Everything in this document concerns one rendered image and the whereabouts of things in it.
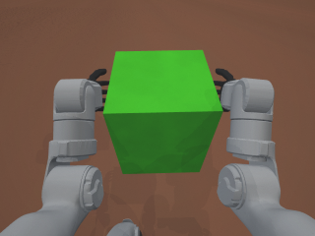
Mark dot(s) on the robot right forearm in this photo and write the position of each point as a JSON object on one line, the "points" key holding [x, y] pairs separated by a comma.
{"points": [[251, 106]]}

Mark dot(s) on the carton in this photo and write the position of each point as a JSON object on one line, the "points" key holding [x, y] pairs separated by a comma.
{"points": [[161, 110]]}

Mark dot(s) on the robot right hand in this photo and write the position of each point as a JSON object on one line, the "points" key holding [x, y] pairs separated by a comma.
{"points": [[228, 76]]}

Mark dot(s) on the robot left hand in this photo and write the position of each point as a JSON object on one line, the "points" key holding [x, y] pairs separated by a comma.
{"points": [[93, 77]]}

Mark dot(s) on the robot left forearm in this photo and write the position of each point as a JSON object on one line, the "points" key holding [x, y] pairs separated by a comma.
{"points": [[74, 104]]}

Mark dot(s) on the robot left thigh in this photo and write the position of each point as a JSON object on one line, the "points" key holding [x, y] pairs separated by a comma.
{"points": [[124, 229]]}

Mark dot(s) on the robot left shin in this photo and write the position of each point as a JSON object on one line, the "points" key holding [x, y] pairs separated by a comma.
{"points": [[127, 220]]}

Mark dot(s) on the robot left upper arm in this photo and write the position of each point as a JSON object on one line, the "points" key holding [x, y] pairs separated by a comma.
{"points": [[69, 193]]}

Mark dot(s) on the robot right upper arm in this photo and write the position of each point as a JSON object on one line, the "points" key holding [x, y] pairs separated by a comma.
{"points": [[253, 193]]}

